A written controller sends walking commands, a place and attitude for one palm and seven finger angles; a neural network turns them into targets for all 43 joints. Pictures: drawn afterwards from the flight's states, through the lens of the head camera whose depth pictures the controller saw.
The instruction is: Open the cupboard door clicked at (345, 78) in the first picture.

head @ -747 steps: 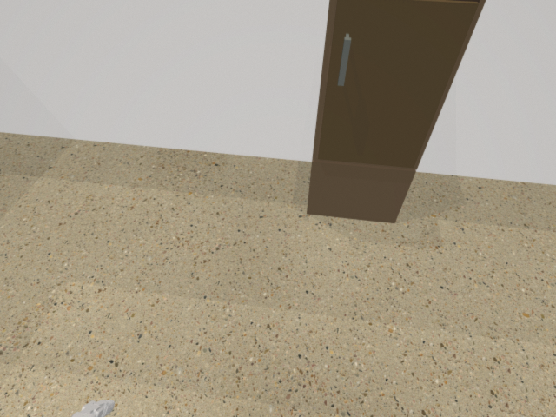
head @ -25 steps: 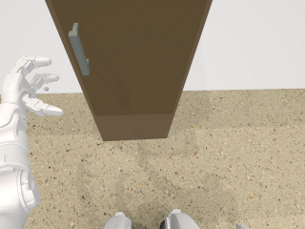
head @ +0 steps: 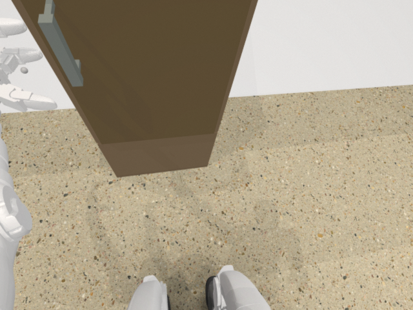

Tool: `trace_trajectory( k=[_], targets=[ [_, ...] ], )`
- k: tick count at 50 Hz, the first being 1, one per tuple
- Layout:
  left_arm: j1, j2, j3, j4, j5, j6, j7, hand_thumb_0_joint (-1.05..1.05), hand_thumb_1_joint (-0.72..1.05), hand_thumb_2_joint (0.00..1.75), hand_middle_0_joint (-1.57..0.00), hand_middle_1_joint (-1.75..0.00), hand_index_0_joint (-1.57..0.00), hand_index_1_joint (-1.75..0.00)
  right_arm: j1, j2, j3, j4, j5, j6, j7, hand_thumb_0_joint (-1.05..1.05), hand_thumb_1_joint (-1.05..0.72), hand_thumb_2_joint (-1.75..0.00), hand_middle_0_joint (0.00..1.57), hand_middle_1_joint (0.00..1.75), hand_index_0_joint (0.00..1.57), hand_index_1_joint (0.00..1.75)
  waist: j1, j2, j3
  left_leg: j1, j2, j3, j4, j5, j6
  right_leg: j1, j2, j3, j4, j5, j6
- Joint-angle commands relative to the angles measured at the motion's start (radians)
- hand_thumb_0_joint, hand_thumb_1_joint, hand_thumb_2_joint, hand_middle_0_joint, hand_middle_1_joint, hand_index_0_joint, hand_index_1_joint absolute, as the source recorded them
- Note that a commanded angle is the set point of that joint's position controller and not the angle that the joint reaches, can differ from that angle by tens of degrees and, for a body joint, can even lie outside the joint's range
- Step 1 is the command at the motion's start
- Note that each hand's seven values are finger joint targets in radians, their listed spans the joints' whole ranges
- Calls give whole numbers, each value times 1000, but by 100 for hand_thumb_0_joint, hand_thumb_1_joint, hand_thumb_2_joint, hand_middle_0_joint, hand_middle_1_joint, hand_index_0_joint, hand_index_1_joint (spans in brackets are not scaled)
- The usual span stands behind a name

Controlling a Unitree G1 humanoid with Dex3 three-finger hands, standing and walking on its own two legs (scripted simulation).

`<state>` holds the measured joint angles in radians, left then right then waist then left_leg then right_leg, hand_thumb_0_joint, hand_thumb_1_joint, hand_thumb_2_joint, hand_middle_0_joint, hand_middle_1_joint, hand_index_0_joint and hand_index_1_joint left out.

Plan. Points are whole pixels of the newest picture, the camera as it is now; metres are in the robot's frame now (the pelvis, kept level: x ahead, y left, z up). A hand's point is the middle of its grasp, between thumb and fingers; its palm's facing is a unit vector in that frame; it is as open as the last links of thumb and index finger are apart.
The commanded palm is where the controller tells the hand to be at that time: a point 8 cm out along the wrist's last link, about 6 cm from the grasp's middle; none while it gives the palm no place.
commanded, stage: move the hooked fingers beside the handle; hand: left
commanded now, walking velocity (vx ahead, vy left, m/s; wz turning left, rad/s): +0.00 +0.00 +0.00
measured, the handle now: (64, 47) +0.59 +0.22 +0.09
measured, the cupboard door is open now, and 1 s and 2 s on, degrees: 0 0 0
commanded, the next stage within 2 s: slide the fingers in behind the handle in 1.38 s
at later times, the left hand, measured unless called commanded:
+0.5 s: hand (23, 67) +0.53 +0.28 +0.09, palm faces +0.07 -1.00 -0.02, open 14.0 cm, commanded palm +0.51 +0.30 +0.08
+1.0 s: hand (33, 71) +0.53 +0.26 +0.09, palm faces +0.06 -1.00 -0.02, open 14.0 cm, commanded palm +0.52 +0.30 +0.08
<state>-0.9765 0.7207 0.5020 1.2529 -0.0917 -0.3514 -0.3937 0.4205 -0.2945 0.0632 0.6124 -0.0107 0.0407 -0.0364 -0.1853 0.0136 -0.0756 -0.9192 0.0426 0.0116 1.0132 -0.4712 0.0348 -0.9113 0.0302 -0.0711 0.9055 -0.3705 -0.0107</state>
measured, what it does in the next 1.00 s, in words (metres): stands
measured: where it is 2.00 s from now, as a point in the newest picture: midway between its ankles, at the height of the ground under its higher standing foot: outside the picture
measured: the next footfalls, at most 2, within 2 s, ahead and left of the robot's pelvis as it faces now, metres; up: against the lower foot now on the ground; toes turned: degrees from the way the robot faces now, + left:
none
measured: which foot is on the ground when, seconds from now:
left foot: down 0.00-1.00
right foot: down 0.00-1.00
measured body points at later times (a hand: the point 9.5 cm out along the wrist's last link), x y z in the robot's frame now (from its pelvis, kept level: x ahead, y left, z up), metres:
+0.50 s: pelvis +0.02 +0.01 +0.00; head +0.17 +0.05 +0.42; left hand +0.52 +0.33 +0.09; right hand -0.01 -0.26 -0.09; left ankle +0.00 +0.09 -0.68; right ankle +0.03 -0.12 -0.68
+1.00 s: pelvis +0.00 +0.01 +0.00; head +0.15 +0.04 +0.42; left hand +0.52 +0.31 +0.09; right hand +0.00 -0.26 -0.10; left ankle +0.00 +0.09 -0.68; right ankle +0.03 -0.12 -0.68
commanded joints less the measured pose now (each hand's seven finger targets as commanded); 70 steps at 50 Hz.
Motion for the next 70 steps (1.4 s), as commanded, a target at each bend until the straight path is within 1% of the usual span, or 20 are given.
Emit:
trace_trajectory(
  k=[1, 5, 8, 10, 16, 19, 21, 23, 25, 27, 32, 39, 42, 49, 51, 54, 58, 62, 64, 70],
  targets=[
    [-417, 309, 15, -149, 7, -16, -9, 0, -50, 30, -30, -120, -30, -120, 193, -194, -65, -46, -1, 7, -10, 0, -90, -90, 20, 30, 20, 30, -20, 151, -450, 275, -8, -65, -113, 410, 0, 228, 22, 50, -78, 281, -4],
    [-516, 373, 51, -178, 13, -31, 11, 0, -50, 30, -30, -120, -30, -120, 213, -200, -62, -43, -11, 13, -10, 0, -90, -90, 20, 30, 20, 30, -34, 178, -484, 287, -3, -76, -97, 433, -3, 210, 26, 48, -68, 286, -6],
    [-453, 400, 87, -194, 17, -53, 13, 0, -50, 30, -30, -120, -30, -120, 226, -200, -65, -55, -18, 18, -3, 0, -90, -90, 20, 30, 20, 30, -6, 210, -557, 322, -4, -72, -85, 498, -7, 240, 30, 49, -51, 337, -15],
    [-399, 361, 63, -221, 21, -56, 7, 0, -50, 30, -30, -120, -30, -120, 230, -193, -68, -57, -19, 31, 7, 0, -90, -90, 20, 30, 20, 30, 9, 271, -588, 406, 5, -78, -87, 597, -24, 214, 30, 37, -49, 360, -16],
    [-370, 335, 64, -210, -9, -9, -15, 0, -50, 30, -30, -120, -30, -120, 228, -198, -75, -68, -10, 55, 10, 0, -90, -90, 20, 30, 20, 30, -6, 162, -507, 325, 4, -66, -104, 524, -5, 247, 37, 34, -70, 364, -8],
    [-404, 380, 98, -292, -7, -47, 1, 0, -50, 30, -30, -120, -30, -120, 230, -195, -79, -64, -16, 56, 8, 0, -90, -90, 20, 30, 20, 30, 2, 222, -553, 386, 8, -74, -95, 586, -14, 233, 38, 35, -60, 381, -12],
    [-426, 306, 48, -340, -9, -72, 13, 0, -50, 30, -30, -120, -30, -120, 225, -186, -80, -55, -18, 56, 15, 0, -90, -90, 20, 30, 20, 30, -8, 271, -550, 474, 16, -90, -90, 658, -33, 167, 42, 22, -62, 356, -13],
    [-398, 310, 65, -368, -18, -88, 16, 0, -50, 30, -30, -120, -30, -120, 227, -190, -85, -52, -21, 56, 20, 0, -90, -90, 20, 30, 20, 30, 5, 294, -582, 526, 20, -98, -82, 735, -45, 163, 46, 18, -60, 370, -19],
    [-337, 276, 52, -327, -25, -71, 9, 0, -50, 30, -30, -120, -30, -120, 224, -185, -86, -47, -16, 61, 22, 0, -90, -90, 20, 30, 20, 30, 10, 269, -569, 528, 23, -103, -86, 773, -52, 172, 46, 12, -63, 380, -17],
    [-290, 186, -1, -247, -37, -32, -5, 0, -50, 30, -30, -120, -30, -120, 216, -180, -85, -42, -11, 64, 24, 0, -90, -90, 20, 30, 20, 30, -5, 211, -483, 474, 19, -90, -97, 696, -36, 163, 45, 8, -83, 358, -10],
    [-288, 218, 4, -222, -21, -1, 5, 0, -50, 30, -30, -120, -30, -120, 208, -185, -80, -62, -8, 68, 19, 0, -90, -90, 20, 30, 20, 30, -1, 145, -430, 383, 7, -82, -112, 588, -20, 186, 39, 13, -81, 337, -10],
    [-430, 260, 34, -325, -18, -111, 47, 0, -50, 30, -30, -120, -30, -120, 183, -179, -81, -51, -15, 50, 17, 0, -90, -90, 20, 30, 20, 30, -5, 229, -526, 457, 9, -98, -87, 601, -43, 163, 40, 20, -53, 315, -15],
    [-432, 188, -32, -230, -3, -74, 41, 0, -50, 30, -30, -120, -30, -120, 180, -177, -75, -36, -11, 47, 17, 0, -90, -90, 20, 30, 20, 30, -30, 222, -455, 421, 5, -99, -96, 522, -36, 121, 37, 16, -67, 258, -12],
    [-460, 287, 9, -153, 10, -31, 38, 0, -50, 30, -30, -120, -30, -120, 192, -188, -58, -50, -11, 38, -1, 0, -90, -90, 20, 30, 20, 30, -39, 144, -446, 273, -6, -86, -90, 395, -5, 173, 29, 33, -63, 246, -7],
    [-514, 323, 24, -195, 15, -53, 39, 0, -50, 30, -30, -120, -30, -120, 193, -187, -58, -51, -13, 32, 0, 0, -90, -90, 20, 30, 20, 30, -41, 176, -496, 263, -8, -78, -74, 392, -2, 196, 28, 45, -54, 260, -7],
    [-472, 433, 103, -250, 22, -88, 36, 0, -50, 30, -30, -120, -30, -120, 203, -194, -62, -62, -19, 26, 2, 0, -90, -90, 20, 30, 20, 30, -2, 218, -600, 293, -7, -78, -66, 459, -8, 259, 30, 50, -32, 323, -15],
    [-376, 347, 60, -229, 5, -65, 5, 0, -50, 30, -30, -120, -30, -120, 207, -187, -64, -68, -12, 39, 13, 0, -90, -90, 20, 30, 20, 30, 7, 245, -575, 341, -2, -71, -75, 516, -11, 247, 37, 40, -44, 352, -17],
    [-359, 302, 21, -163, -10, 3, -21, 0, -50, 30, -30, -120, -30, -120, 207, -192, -64, -62, 0, 51, 6, 0, -90, -90, 20, 30, 20, 30, -17, 156, -457, 251, -4, -63, -101, 396, 3, 233, 36, 39, -78, 285, -5],
    [-383, 340, 51, -195, -16, -8, -17, 0, -50, 30, -30, -120, -30, -120, 212, -197, -66, -57, -2, 49, 0, 0, -90, -90, 20, 30, 20, 30, -14, 160, -467, 268, -2, -66, -101, 405, 3, 227, 35, 40, -79, 285, -6],
    [-463, 311, 29, -239, -4, -77, 23, 0, -50, 30, -30, -120, -30, -120, 213, -190, -68, -32, -14, 35, 5, 0, -90, -90, 20, 30, 20, 30, -32, 219, -498, 351, 2, -89, -82, 443, -14, 146, 38, 31, -61, 248, -12]
  ],
)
